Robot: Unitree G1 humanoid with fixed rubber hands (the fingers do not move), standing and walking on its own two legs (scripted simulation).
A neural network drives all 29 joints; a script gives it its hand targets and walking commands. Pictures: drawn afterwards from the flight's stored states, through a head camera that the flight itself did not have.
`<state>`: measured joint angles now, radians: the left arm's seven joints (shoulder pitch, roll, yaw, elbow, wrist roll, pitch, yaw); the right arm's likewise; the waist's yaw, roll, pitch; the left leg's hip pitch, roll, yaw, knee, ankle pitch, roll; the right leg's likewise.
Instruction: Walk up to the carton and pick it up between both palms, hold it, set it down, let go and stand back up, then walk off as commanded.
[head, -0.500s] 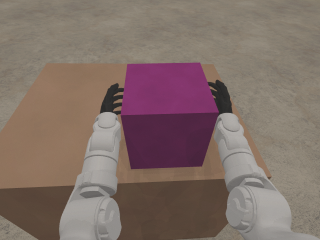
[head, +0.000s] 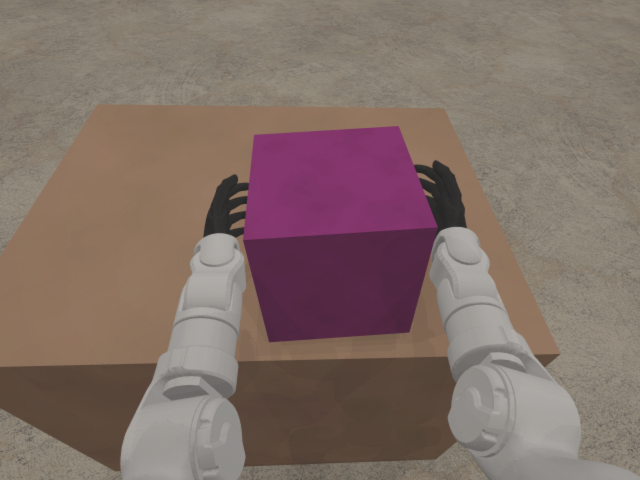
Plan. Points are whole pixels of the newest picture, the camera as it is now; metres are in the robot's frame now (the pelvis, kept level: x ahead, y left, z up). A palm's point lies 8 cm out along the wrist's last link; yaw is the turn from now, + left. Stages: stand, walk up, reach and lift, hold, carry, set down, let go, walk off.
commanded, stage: set down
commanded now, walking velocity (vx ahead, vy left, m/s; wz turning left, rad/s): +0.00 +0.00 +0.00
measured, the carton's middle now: (333, 235) +0.44 +0.00 +0.07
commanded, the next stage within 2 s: none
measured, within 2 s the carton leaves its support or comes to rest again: rests again in 0.42 s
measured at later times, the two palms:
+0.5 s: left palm (234, 236) +0.42 +0.14 +0.08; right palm (446, 229) +0.44 -0.15 +0.09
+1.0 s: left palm (234, 242) +0.42 +0.14 +0.07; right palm (445, 235) +0.44 -0.15 +0.08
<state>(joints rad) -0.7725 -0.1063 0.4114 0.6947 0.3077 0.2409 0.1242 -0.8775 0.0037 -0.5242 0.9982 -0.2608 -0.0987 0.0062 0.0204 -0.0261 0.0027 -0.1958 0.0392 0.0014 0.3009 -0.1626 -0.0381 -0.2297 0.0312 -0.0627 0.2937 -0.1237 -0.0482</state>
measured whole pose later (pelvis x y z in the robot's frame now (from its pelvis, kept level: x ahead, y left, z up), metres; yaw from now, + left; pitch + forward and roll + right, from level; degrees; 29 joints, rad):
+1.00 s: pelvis +0.00 +0.00 +0.00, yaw -3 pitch +10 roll +0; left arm -0.78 -0.17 0.50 0.70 0.36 0.08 0.13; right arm -0.87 -0.01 -0.57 0.98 -0.36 -0.17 0.05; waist 0.06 -0.02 -0.02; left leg -0.31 0.05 0.07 0.31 -0.16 -0.03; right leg -0.37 0.03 -0.03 0.31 -0.11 -0.04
